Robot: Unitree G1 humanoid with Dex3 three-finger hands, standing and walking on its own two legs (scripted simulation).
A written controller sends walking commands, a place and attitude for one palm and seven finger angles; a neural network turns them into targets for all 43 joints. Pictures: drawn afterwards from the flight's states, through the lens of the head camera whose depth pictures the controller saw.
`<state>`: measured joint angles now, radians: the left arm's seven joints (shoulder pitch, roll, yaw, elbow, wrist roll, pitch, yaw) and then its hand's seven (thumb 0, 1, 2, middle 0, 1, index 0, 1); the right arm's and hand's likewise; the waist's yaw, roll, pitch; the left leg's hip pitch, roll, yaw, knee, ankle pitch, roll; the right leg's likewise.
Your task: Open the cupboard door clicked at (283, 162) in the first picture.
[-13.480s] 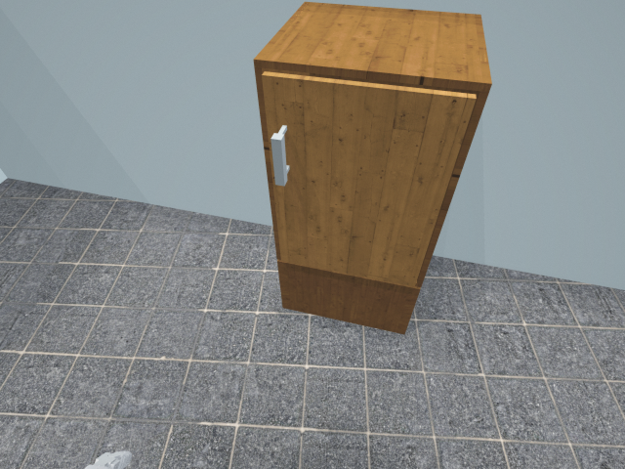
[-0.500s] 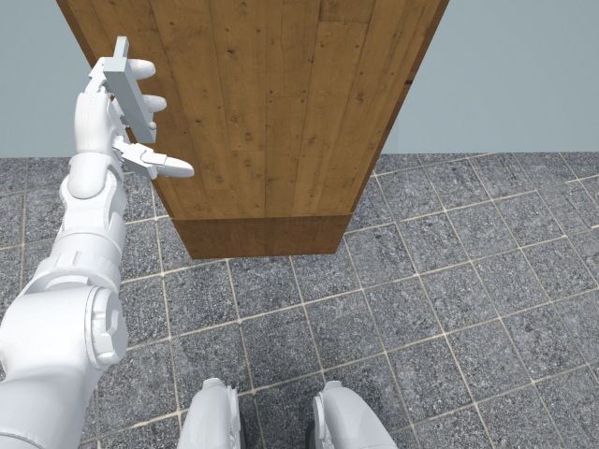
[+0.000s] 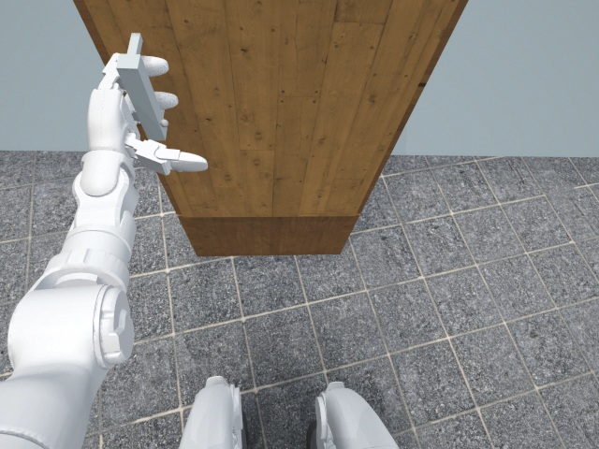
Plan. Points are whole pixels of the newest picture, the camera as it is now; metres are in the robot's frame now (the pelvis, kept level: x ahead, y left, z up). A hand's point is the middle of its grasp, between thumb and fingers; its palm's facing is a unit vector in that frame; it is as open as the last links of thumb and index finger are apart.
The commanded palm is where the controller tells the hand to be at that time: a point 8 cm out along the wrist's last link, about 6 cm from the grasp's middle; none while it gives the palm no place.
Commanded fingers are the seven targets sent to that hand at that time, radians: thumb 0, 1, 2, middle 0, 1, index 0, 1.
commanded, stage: close the thumb around the handle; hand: left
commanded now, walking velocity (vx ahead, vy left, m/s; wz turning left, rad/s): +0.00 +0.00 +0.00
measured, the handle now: (147, 90) +0.57 +0.16 +0.08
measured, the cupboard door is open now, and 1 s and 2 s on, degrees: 0 6 40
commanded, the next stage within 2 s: pull the door open along its arc in 0.56 s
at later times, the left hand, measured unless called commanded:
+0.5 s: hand (163, 122) +0.52 +0.14 +0.07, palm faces -0.02 -1.00 -0.02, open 5.7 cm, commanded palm +0.50 +0.17 +0.07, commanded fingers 0.00 0.90 0.90 -0.40 -1.35 -0.40 -1.35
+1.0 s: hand (164, 147) +0.48 +0.14 +0.07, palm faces -0.04 -1.00 -0.01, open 5.9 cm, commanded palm +0.43 +0.19 +0.07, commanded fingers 0.00 0.90 0.90 -0.40 -1.35 -0.40 -1.35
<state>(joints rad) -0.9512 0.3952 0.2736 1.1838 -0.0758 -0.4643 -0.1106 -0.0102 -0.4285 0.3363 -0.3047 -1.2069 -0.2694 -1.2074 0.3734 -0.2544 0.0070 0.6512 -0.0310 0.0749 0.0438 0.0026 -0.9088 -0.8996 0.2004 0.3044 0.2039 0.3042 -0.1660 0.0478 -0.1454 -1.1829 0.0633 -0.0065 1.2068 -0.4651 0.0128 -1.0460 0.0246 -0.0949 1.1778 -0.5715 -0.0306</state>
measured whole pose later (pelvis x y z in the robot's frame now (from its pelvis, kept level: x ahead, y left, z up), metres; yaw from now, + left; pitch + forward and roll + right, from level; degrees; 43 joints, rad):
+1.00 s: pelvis +0.01 +0.00 +0.02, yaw -1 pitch +23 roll -2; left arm -0.67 0.31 0.29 0.96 -0.12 -0.46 -0.15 0.01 0.72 0.75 -0.37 -1.35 -0.35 -1.35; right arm 0.39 -0.24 0.00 0.60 0.00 0.12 0.05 0.00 -0.91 -0.90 0.20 0.30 0.20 0.30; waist -0.14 0.05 -0.17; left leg -1.06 0.07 0.04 1.14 -0.47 0.02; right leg -0.95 0.03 -0.05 1.11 -0.56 -0.02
